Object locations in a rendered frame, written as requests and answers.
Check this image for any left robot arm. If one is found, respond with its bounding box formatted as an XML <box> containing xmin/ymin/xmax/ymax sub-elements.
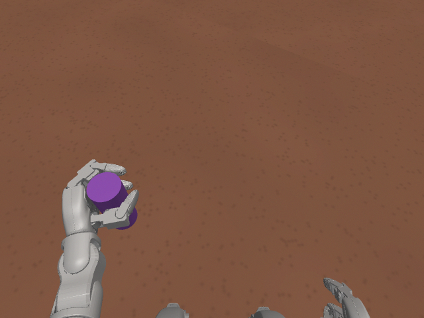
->
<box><xmin>50</xmin><ymin>231</ymin><xmax>106</xmax><ymax>318</ymax></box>

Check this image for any can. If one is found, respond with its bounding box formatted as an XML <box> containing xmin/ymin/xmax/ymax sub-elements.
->
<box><xmin>86</xmin><ymin>172</ymin><xmax>137</xmax><ymax>230</ymax></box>

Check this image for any left robot hand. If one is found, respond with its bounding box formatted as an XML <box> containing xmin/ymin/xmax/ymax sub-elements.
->
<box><xmin>62</xmin><ymin>159</ymin><xmax>139</xmax><ymax>237</ymax></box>

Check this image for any right robot hand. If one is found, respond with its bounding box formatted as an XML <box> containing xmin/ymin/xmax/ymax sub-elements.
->
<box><xmin>320</xmin><ymin>278</ymin><xmax>370</xmax><ymax>318</ymax></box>

